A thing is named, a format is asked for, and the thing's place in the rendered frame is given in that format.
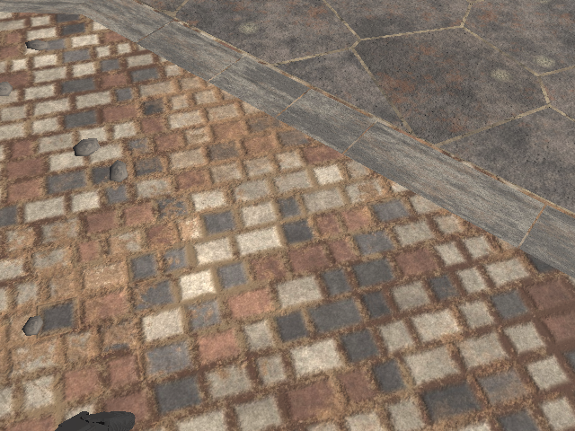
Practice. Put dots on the left robot hand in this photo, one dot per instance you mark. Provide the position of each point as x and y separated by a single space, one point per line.
103 421

